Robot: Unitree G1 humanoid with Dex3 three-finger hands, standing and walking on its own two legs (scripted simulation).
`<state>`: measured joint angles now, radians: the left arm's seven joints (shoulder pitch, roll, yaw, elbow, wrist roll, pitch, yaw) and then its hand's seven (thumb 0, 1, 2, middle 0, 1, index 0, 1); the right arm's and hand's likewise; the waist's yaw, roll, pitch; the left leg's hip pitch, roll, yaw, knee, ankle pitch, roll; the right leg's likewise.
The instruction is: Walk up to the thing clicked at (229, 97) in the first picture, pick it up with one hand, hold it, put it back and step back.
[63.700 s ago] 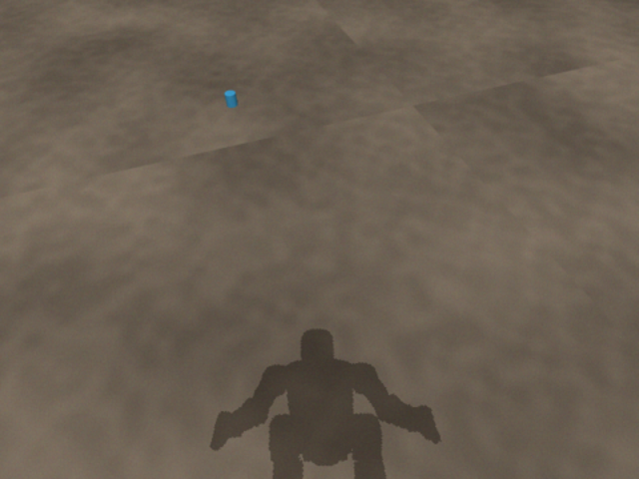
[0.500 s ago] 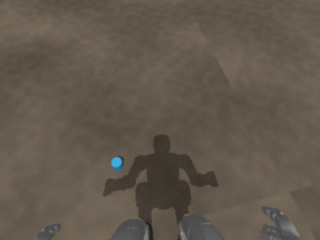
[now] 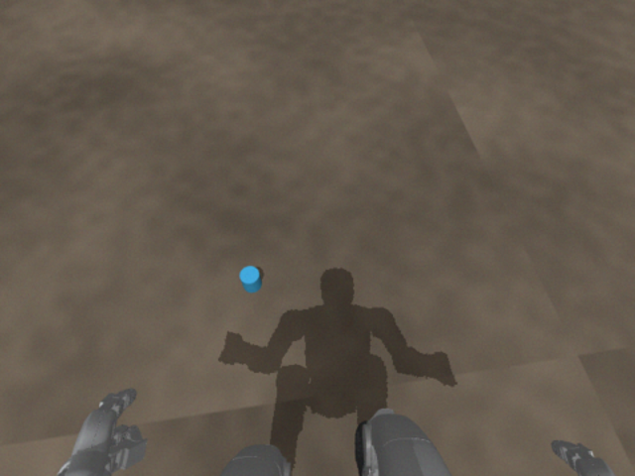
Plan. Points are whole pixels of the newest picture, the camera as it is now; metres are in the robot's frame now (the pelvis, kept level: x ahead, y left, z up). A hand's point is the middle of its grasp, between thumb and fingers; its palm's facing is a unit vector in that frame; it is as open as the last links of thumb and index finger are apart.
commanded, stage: step back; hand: left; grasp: from above
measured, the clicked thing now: (251, 279) +0.66 +0.22 -0.71
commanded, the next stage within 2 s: none
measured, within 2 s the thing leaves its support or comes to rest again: neither
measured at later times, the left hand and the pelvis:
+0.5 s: hand out of the picture -0.07 +0.23 -0.13, palm faces -0.07 -0.91 -0.41, open 7.4 cm; pelvis -0.16 -0.04 +0.01, yaw -5 degrees
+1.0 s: hand out of the picture -0.23 +0.22 -0.14, palm faces -0.05 -0.92 -0.38, open 7.4 cm; pelvis -0.34 -0.05 +0.01, yaw -4 degrees
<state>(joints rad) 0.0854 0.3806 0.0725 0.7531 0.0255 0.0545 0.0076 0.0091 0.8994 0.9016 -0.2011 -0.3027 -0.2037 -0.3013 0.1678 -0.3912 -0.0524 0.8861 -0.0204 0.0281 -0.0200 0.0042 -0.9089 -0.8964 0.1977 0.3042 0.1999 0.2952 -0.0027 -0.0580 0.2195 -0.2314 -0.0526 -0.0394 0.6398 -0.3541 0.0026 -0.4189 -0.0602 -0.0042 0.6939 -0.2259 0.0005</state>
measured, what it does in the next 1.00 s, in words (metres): walks backwards: right foot, then left foot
